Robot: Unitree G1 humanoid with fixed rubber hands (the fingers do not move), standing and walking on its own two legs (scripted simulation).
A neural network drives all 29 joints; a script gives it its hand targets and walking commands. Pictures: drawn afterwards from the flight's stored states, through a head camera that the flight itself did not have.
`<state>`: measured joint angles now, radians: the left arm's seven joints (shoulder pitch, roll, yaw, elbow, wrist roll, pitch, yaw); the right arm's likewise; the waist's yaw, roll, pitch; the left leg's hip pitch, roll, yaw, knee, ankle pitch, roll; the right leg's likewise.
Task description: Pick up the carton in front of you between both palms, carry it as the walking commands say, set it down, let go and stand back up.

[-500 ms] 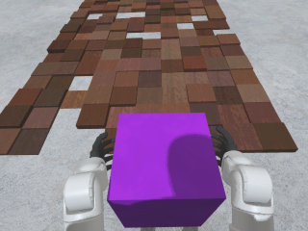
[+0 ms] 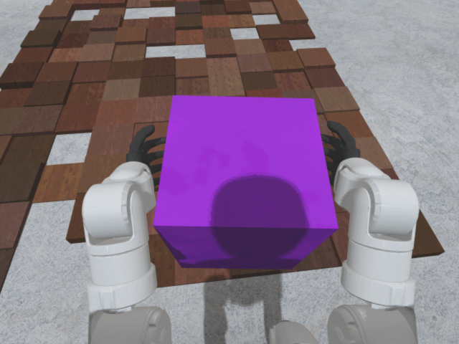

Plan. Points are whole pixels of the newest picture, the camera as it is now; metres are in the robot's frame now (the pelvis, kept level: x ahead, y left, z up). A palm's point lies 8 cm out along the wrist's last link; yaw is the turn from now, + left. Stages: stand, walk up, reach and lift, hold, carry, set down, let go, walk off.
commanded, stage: carry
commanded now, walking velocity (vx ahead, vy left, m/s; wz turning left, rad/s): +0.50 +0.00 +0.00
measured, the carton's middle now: (239, 193) +0.35 -0.01 +0.07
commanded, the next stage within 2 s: none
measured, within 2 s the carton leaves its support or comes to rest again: neither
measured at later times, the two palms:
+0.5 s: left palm (156, 53) +0.69 +0.15 +0.12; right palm (284, 41) +0.73 -0.15 +0.12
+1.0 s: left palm out of the picture +1.04 +0.12 +0.18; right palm out of the picture +1.02 -0.18 +0.18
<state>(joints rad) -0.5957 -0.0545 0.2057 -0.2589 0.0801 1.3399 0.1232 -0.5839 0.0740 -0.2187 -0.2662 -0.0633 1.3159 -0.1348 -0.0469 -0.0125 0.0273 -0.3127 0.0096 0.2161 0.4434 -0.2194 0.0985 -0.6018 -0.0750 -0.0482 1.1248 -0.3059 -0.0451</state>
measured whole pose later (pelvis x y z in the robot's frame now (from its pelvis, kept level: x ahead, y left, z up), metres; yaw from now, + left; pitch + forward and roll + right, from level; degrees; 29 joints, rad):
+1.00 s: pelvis +0.64 +0.01 +0.02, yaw +0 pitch +6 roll -2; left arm -0.79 -0.06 0.30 -0.14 0.13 1.30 0.12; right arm -0.82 0.01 -0.29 -0.07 0.00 1.26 -0.16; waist -0.11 0.03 0.06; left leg -0.23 -0.01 0.08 0.44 -0.51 0.07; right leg -0.61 0.03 -0.09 0.69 -0.32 -0.04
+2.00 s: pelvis +1.29 +0.10 +0.04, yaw +25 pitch +5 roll -2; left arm -0.16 -0.13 0.08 -0.34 0.10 1.20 0.10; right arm -0.15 0.13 -0.13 -0.39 -0.10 1.21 -0.08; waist 0.03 0.03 -0.09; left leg -0.24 -0.06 -0.05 0.93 -0.36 0.02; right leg -0.47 -0.04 -0.15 0.52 -0.13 0.00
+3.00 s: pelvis +1.89 +0.20 +0.00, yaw -8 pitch +6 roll +1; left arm -0.68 0.02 0.20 0.14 0.01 1.10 0.14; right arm -0.65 0.05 -0.24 0.08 -0.10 1.10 -0.12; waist 0.05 -0.01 0.06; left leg -0.68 0.01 0.06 0.70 -0.07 0.06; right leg -0.20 0.10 0.00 0.64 -0.48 -0.11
